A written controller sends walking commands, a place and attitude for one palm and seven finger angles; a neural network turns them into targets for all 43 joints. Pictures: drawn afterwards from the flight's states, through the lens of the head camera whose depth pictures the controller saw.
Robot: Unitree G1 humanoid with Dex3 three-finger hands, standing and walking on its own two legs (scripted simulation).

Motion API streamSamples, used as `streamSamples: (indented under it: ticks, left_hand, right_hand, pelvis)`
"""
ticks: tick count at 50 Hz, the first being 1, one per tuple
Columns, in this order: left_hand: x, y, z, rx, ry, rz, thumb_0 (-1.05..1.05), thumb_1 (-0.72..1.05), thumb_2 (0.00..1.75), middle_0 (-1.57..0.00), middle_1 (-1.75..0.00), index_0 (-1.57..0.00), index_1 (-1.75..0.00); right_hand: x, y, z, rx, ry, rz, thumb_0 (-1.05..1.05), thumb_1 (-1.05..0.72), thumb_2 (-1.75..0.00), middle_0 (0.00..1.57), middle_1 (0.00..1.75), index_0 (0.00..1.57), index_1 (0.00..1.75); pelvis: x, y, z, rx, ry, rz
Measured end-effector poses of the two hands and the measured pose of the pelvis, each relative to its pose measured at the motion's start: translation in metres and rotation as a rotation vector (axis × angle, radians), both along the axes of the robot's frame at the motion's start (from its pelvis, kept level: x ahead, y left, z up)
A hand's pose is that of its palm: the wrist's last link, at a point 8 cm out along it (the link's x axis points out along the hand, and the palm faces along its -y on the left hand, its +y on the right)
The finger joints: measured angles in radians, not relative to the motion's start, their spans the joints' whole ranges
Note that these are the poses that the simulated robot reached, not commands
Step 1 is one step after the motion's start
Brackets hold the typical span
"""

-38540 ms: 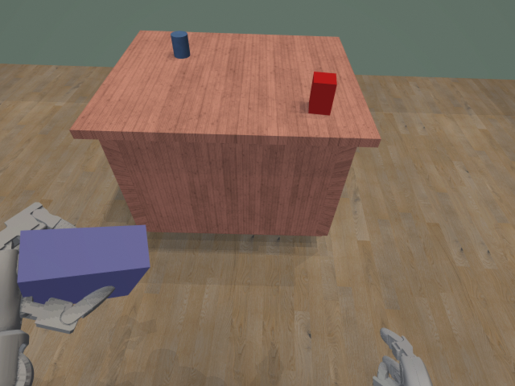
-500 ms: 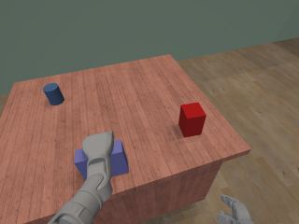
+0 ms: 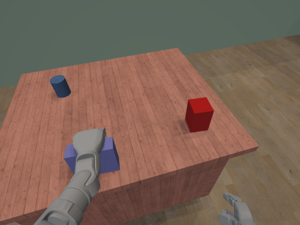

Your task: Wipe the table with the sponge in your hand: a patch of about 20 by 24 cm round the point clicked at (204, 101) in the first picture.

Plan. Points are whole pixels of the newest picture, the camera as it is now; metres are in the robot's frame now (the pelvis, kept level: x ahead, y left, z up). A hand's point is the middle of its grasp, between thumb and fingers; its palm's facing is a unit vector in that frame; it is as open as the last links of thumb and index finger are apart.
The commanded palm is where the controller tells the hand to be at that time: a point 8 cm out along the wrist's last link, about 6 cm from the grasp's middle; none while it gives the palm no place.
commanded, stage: wipe forward along the middle lane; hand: left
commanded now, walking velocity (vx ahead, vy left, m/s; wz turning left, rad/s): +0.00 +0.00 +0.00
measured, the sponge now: (95, 161) +0.32 +0.22 -0.05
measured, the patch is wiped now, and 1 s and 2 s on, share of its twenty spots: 1.00 1.00 1.00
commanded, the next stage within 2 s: slide back across to the first lane in 1.40 s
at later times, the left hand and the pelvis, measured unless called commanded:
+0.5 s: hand (94, 136) +0.39 +0.23 -0.01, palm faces -0.10 +0.00 -1.00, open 9.3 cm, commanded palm +0.37 +0.23 +0.02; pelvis -0.01 +0.01 -0.01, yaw +0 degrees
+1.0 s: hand (92, 124) +0.43 +0.25 -0.01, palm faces -0.11 +0.01 -0.99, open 9.3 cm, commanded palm +0.42 +0.25 +0.02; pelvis -0.01 +0.02 -0.02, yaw -1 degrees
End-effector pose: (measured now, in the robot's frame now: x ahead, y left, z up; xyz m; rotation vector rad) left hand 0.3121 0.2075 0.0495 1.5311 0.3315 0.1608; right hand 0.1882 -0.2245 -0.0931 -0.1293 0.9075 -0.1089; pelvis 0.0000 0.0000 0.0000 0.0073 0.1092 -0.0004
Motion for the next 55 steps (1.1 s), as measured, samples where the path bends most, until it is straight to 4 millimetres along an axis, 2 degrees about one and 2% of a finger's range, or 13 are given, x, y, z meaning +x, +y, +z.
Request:
streamSamples:
  ticks: [11,20,34,55]
  left_hand:
    - [0.028,0.010,-0.001,0.025,-0.009,-0.003,-0.01,-0.49,1.11,-0.83,-1.40,-0.83,-1.44]
    - [0.049,0.015,-0.002,0.036,-0.007,-0.007,0.00,-0.50,1.12,-0.83,-1.40,-0.84,-1.43]
    - [0.077,0.025,-0.001,0.047,-0.006,0.003,0.01,-0.50,1.12,-0.83,-1.40,-0.84,-1.43]
    - [0.117,0.043,-0.002,0.049,0.008,0.010,0.01,-0.50,1.13,-0.83,-1.40,-0.84,-1.43]
  right_hand:
    - [-0.051,-0.009,-0.026,-0.022,0.131,-0.058,0.01,-0.91,-0.90,0.20,0.30,0.20,0.30]
    - [-0.082,-0.017,-0.036,-0.047,0.201,-0.096,0.01,-0.91,-0.90,0.20,0.30,0.20,0.30]
    - [-0.101,-0.014,-0.040,-0.058,0.234,-0.116,0.01,-0.91,-0.90,0.20,0.30,0.20,0.30]
    - [-0.129,-0.010,-0.044,-0.082,0.326,-0.151,0.01,-0.91,-0.90,0.20,0.30,0.20,0.30]
  pelvis:
    - [-0.007,0.004,-0.007,-0.005,0.057,0.000]
    - [-0.012,0.007,-0.011,-0.010,0.094,0.000]
    - [-0.015,0.011,-0.016,-0.021,0.138,0.001]
    - [-0.007,0.024,-0.021,-0.040,0.196,-0.002]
